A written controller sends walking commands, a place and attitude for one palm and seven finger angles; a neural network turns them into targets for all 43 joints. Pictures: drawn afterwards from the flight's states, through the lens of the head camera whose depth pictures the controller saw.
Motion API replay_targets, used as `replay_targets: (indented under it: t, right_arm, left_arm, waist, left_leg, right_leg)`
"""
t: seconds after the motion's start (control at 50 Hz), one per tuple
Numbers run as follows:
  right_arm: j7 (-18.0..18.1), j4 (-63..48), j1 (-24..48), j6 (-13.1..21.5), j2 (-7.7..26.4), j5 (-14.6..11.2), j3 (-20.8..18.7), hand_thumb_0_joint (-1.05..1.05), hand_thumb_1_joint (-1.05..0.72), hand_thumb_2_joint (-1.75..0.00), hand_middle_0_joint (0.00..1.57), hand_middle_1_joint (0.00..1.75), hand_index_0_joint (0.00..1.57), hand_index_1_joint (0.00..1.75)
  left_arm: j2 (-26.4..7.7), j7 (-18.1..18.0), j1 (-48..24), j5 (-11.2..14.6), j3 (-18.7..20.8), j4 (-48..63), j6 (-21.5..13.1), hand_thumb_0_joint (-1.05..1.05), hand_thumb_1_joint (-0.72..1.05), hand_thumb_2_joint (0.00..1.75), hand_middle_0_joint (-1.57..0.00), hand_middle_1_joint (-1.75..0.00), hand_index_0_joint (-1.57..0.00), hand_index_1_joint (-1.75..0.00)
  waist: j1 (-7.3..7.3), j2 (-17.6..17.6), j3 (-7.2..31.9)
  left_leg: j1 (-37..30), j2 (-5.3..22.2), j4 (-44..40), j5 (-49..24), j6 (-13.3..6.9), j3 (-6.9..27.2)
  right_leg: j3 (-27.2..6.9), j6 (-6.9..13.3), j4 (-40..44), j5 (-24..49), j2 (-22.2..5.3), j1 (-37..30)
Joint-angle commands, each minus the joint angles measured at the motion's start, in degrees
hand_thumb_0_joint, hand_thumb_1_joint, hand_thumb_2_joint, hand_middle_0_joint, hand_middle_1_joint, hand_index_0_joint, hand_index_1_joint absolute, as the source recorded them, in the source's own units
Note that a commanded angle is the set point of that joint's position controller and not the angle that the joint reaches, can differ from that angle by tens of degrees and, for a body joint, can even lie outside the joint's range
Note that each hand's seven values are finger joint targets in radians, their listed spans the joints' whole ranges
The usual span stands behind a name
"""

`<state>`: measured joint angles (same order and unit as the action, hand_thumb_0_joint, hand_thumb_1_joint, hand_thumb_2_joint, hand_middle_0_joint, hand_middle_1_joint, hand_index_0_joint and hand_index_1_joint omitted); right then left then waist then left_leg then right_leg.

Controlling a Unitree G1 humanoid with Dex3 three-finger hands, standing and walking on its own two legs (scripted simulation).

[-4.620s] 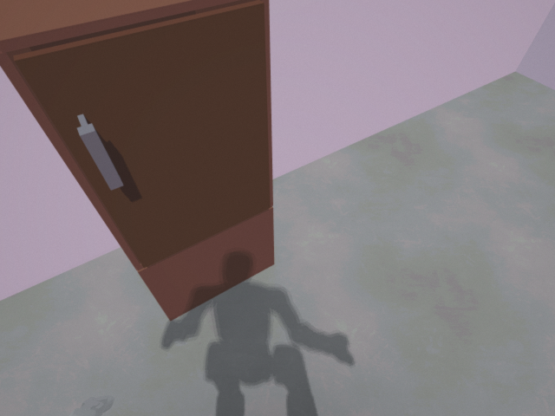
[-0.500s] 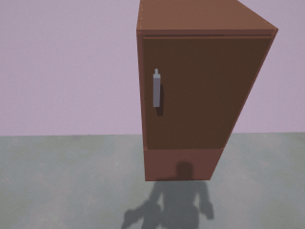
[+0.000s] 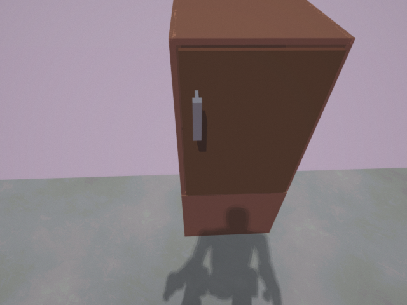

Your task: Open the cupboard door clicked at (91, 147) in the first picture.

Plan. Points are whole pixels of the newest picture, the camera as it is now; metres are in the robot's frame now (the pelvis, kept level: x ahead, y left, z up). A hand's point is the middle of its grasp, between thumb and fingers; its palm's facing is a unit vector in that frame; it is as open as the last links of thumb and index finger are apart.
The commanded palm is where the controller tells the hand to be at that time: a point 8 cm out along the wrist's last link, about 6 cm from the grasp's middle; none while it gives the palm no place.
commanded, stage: look again from close up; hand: left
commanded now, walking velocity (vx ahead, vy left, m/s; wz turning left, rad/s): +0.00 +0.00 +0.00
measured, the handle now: (196, 115) +0.58 +0.05 +0.06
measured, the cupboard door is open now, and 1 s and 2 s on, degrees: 0 0 0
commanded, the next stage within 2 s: shuffle to correct the standing spot in 0.32 s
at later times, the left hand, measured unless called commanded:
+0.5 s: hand out of the picture +0.00 +0.15 -0.17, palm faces +0.05 -0.98 -0.18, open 7.4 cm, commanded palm none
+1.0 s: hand out of the picture +0.00 +0.09 -0.18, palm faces +0.17 -0.98 -0.14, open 7.4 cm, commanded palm none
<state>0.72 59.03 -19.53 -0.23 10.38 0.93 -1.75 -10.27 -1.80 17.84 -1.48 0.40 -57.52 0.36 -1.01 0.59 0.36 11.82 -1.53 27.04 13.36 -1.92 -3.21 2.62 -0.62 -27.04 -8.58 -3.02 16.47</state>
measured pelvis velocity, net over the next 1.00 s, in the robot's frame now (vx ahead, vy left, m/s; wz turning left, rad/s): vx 0.05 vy -0.07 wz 0.10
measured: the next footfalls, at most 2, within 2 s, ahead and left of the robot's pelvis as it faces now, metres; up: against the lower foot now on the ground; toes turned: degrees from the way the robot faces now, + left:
left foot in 1.06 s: +0.09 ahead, +0.03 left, +0.00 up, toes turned +14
right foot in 1.44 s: +0.19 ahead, -0.31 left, +0.00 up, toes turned -2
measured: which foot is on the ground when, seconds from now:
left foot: down 0.00-0.84, up 0.86-1.00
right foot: down 0.00-1.00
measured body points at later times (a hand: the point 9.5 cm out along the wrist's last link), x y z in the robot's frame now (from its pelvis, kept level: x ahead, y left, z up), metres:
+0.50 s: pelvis +0.00 -0.01 +0.00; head -0.01 -0.01 +0.45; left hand +0.00 +0.20 -0.16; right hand -0.01 -0.23 -0.16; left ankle +0.02 +0.10 -0.74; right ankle +0.07 -0.13 -0.74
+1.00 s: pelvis +0.05 -0.07 +0.00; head +0.07 -0.05 +0.45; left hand -0.01 +0.14 -0.17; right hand +0.07 -0.30 -0.15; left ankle +0.02 +0.04 -0.71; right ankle +0.07 -0.13 -0.74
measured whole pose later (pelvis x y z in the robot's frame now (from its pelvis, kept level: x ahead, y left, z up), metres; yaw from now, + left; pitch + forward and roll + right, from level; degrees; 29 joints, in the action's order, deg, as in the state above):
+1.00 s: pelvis +0.05 -0.07 +0.00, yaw +6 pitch +1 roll -2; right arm 3.4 62.4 -17.6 -1.0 8.6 1.2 -2.8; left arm -6.8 -1.1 22.0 -2.4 2.7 -59.2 2.7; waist 0.6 0.2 -1.1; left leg 19.8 3.9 44.6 25.8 -1.2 -4.8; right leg 10.6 5.7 -24.8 -13.1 3.0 13.1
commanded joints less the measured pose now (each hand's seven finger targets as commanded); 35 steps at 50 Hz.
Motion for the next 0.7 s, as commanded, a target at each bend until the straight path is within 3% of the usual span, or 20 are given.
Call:
replay_targets:
  t: [0.0,0.24,0.4,0.5,0.56,0.62,0.68]
  right_arm:
    - [0.31,-1.84,-1.18,1.33,5.68,-0.14,-0.71,0.0,-0.9,-0.9,0.2,0.3,0.2,0.3]
    - [0.43,1.31,-1.91,1.1,3.75,-0.27,-0.25,0.0,-0.9,-0.9,0.2,0.3,0.2,0.3]
    - [0.56,2.44,-2.1,1.0,2.93,-0.29,-0.12,0.0,-0.9,-0.9,0.2,0.3,0.2,0.3]
    - [0.79,2.7,-2.61,0.63,3.57,0.31,-0.72,0.0,-0.9,-0.9,0.2,0.3,0.2,0.3]
    - [1.15,2.25,-2.21,0.23,5.4,0.57,-1.81,0.0,-0.9,-0.9,0.2,0.3,0.2,0.3]
    - [1.74,1.69,-1.61,0.21,6.61,0.63,-2.55,0.0,-0.9,-0.9,0.2,0.3,0.2,0.3]
    - [2.16,1.73,-2.43,0.28,6.03,0.69,-2.77,0.0,-0.9,-0.9,0.2,0.3,0.2,0.3]
  left_arm:
    - [-6.21,-0.54,1.6,0.43,1.21,1.97,-1.23,0.0,0.9,0.9,-0.2,-0.3,-0.2,-0.3]
    - [-4.75,-0.78,2.72,0.56,1.09,-0.49,-1.54,0.0,0.9,0.9,-0.2,-0.3,-0.2,-0.3]
    - [-3.85,-0.89,3.69,0.47,1.13,-1.53,-1.36,0.0,0.9,0.9,-0.2,-0.3,-0.2,-0.3]
    - [-2.25,-0.53,5.42,0.16,1.23,-2.46,-0.66,0.0,0.9,0.9,-0.2,-0.3,-0.2,-0.3]
    - [-1.77,-0.07,6.31,-0.43,1.56,-2.03,0.1,0.0,0.9,0.9,-0.2,-0.3,-0.2,-0.3]
    - [-0.67,0.51,7.6,-0.83,1.88,-1.64,0.53,0.0,0.9,0.9,-0.2,-0.3,-0.2,-0.3]
    - [-0.75,0.82,8.17,-0.68,2.09,-1.43,0.64,0.0,0.9,0.9,-0.2,-0.3,-0.2,-0.3]
  waist:
    - [0.34,0.55,-4.39]
    - [0.27,1.13,-3.69]
    - [0.7,-0.16,-5.4]
    - [0.58,-0.96,-6.59]
    - [0.91,-4.63,-7.85]
    - [1.35,-5.86,-8.24]
    - [1.09,-5.26,-7.9]
  left_leg:
    - [7.04,6.14,-8.03,5.78,0.35,6.76]
    - [4.65,5.69,-6.94,2.49,0.75,5.54]
    - [6.11,5.88,-8.19,4.36,0.88,5.99]
    - [9.17,7.99,-12.12,14.3,0.03,10.0]
    - [12.74,11.04,-16.37,21.61,-1.52,14.79]
    - [13.67,12.83,-16.86,21.31,-2.9,17.19]
    - [11.49,12.47,-14.29,17.39,-2.71,15.65]
  right_leg:
    - [-6.29,1.66,6.63,-7.37,-4.15,-2.21]
    - [-6.61,1.8,8.86,-8.16,-4.43,-2.41]
    - [-5.91,1.56,9.16,-8.68,-4.0,-2.91]
    - [-2.32,0.69,6.45,-12.05,-2.11,-2.96]
    - [0.58,0.39,1.3,-10.3,-0.09,-3.5]
    - [1.09,0.55,-1.68,-7.09,0.57,-3.74]
    - [0.42,1.05,0.2,-6.05,0.2,-3.23]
